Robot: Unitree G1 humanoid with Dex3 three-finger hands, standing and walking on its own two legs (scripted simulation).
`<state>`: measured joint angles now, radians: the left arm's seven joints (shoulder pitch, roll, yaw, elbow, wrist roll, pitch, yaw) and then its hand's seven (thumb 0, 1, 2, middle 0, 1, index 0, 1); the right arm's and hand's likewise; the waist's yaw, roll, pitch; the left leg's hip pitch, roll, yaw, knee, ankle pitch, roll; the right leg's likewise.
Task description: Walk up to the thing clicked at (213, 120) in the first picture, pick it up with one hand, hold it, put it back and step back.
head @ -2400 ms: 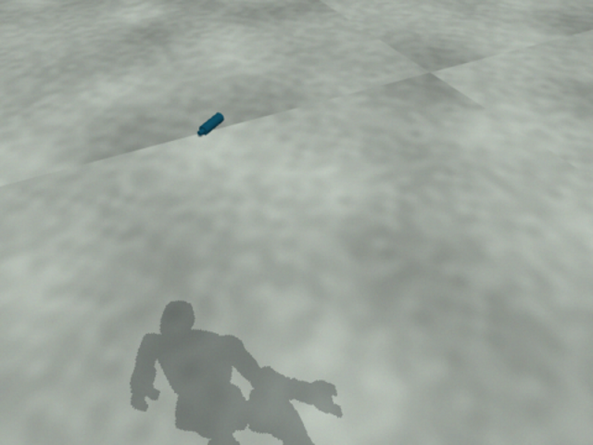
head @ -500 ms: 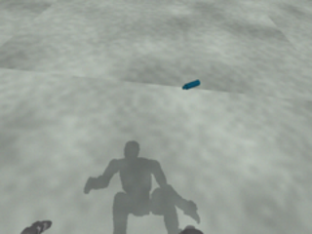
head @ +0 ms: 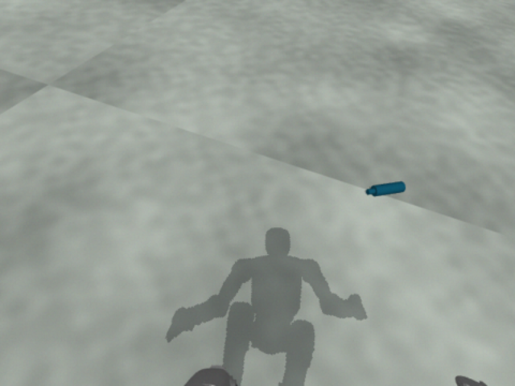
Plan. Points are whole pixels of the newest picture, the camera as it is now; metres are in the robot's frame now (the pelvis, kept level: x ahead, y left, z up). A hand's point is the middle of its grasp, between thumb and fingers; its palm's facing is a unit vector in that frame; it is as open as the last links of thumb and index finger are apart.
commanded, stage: walk up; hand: left
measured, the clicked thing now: (384, 189) +1.22 -0.54 -0.71
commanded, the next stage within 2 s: none
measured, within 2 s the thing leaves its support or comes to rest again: neither
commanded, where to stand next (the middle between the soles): +0.94 -0.85 m, yaw +20 degrees
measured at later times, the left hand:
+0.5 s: hand (229, 287) +0.31 +0.11 -0.11, palm faces +0.08 -0.92 -0.38, open 7.4 cm
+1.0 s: hand (299, 275) +0.38 -0.04 -0.16, palm faces +0.14 -0.96 -0.26, open 7.4 cm
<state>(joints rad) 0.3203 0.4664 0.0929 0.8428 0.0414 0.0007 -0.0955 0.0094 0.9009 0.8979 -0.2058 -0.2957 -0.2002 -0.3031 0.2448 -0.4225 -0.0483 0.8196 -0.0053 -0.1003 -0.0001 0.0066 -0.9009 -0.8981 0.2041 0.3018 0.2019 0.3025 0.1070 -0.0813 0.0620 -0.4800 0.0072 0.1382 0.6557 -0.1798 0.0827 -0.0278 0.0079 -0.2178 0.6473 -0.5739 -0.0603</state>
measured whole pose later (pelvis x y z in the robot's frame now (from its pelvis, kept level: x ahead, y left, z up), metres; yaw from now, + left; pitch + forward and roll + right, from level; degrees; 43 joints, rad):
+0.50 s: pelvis +0.22 -0.19 +0.00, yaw +7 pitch -2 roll +1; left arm 0.18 0.43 0.10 0.78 0.05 0.00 -0.12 0.01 0.90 0.90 -0.20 -0.30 -0.20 -0.30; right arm 0.36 -0.51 -0.07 0.94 -0.02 -0.06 -0.07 0.01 -0.90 -0.90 0.21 0.30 0.20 0.30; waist 0.01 0.00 0.05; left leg -0.40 0.10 -0.08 1.13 -0.51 0.04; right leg -0.44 -0.10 -0.07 0.79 -0.32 0.02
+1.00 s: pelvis +0.38 -0.30 +0.01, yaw +12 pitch -4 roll +1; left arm 0.32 0.44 0.08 0.77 0.06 0.08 -0.10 0.01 0.90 0.90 -0.21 -0.30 -0.20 -0.30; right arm 0.32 -0.41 -0.03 0.84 0.00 -0.10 -0.08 0.01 -0.90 -0.90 0.21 0.30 0.21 0.30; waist 0.02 -0.14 0.08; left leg -0.38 0.04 0.09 0.70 -0.26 0.04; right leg -0.52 -0.07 0.04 1.22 -0.43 0.02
